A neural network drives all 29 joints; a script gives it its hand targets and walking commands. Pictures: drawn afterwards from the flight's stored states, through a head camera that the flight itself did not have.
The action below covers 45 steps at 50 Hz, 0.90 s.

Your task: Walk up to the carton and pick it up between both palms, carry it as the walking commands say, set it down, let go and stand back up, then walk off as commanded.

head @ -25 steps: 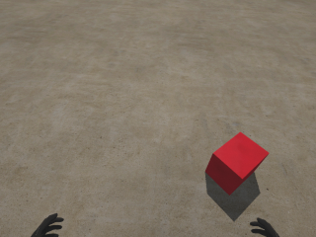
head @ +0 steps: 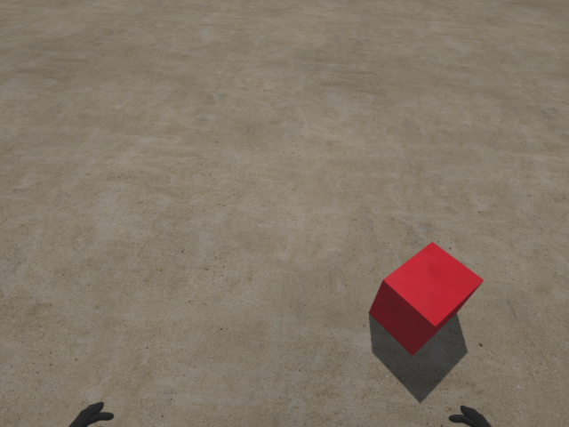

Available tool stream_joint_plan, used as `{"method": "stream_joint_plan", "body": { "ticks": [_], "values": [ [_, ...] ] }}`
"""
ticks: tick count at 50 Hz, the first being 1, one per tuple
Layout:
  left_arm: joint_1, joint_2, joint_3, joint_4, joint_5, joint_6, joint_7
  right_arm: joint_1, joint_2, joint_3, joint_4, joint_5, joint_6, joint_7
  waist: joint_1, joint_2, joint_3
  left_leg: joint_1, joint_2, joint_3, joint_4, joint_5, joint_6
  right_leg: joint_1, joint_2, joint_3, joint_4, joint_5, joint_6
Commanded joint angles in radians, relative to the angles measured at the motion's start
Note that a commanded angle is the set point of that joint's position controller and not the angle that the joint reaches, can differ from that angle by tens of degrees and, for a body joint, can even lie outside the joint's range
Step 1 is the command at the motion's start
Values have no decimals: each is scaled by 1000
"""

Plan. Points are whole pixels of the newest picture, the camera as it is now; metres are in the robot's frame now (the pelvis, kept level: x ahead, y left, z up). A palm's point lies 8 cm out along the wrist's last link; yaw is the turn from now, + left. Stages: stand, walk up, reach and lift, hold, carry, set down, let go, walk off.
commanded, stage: stand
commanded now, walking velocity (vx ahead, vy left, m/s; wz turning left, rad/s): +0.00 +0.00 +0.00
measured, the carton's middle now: (422, 297) +0.71 -0.51 -0.64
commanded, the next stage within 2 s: walk up in 0.58 s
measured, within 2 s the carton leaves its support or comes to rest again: neither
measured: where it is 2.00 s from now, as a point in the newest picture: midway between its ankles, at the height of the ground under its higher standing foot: outside the picture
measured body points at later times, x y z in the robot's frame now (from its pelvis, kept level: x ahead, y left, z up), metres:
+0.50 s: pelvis +0.00 +0.00 +0.02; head +0.00 +0.00 +0.47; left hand +0.11 +0.30 -0.10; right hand +0.12 -0.30 -0.10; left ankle +0.00 +0.12 -0.73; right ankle -0.01 -0.12 -0.73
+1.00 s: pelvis +0.01 -0.04 +0.01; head +0.02 -0.05 +0.45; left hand +0.16 +0.29 -0.09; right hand +0.06 -0.41 -0.08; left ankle +0.00 +0.12 -0.73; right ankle +0.05 -0.19 -0.71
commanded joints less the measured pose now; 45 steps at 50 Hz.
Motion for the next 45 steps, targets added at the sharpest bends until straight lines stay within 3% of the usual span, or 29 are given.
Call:
{"method": "stream_joint_plan", "body": {
  "ticks": [1, 15, 38, 39, 40, 41, 42, 43, 44, 45],
  "values": [
    [-55, 189, 34, -48, -4, -14, 2, -48, -178, -36, -38, 1, -13, -4, -1, -12, -75, 30, 87, -90, -142, 267, 59, 37, -90, 86, -152, 233, -55],
    [-81, 196, 21, 52, -6, -8, 1, -67, -181, -24, 62, 6, -9, -2, 1, -14, -68, 105, 97, -87, -245, 315, 35, 112, -102, 83, -266, 284, -38],
    [-83, 203, 14, 133, -5, -4, 3, -77, -189, -23, 138, 4, 0, -3, 2, 6, -56, 132, 111, -91, -322, 292, 25, 141, -112, 84, -341, 253, -26],
    [-31, 274, 60, 35, 29, 25, -41, 24, -329, -97, 96, -7, -25, -9, -38, -28, -82, 335, 106, -43, -195, -65, 84, -123, -57, 173, -194, -50, -88],
    [-104, 253, 62, -10, 27, 37, -65, 119, -341, -114, 99, -21, -36, -14, -96, 45, -26, 466, 197, -181, -304, -265, 137, -394, -28, 116, -84, -168, -74],
    [-179, 227, 62, -52, 39, 39, -77, 164, -387, -140, 90, -28, -41, -23, -128, 166, 13, 398, 407, -380, -457, -330, 219, -466, -14, 47, 207, -111, -41],
    [-175, 253, 75, -72, 49, 45, -80, 118, -388, -148, 58, -24, -46, -25, -101, 88, 60, 271, 486, -399, -456, -236, 269, -460, -66, 135, 348, -83, -21],
    [-103, 264, 83, -68, 36, 45, -86, 72, -368, -155, 22, -14, -53, -25, -55, 59, 57, 214, 490, -347, -454, -175, 277, -407, -104, 153, 386, -62, -17],
    [-57, 271, 87, -64, 29, 42, -94, 21, -347, -156, -9, -14, -57, -23, -26, 34, 51, 198, 455, -266, -441, -139, 256, -382, -135, 159, 346, -48, -11],
    [-28, 270, 91, -70, 24, 39, -104, -8, -340, -157, -30, -18, -62, -20, -16, 71, 39, 188, 417, -187, -421, -111, 235, -359, -146, 148, 291, -52, -6]
  ]
}}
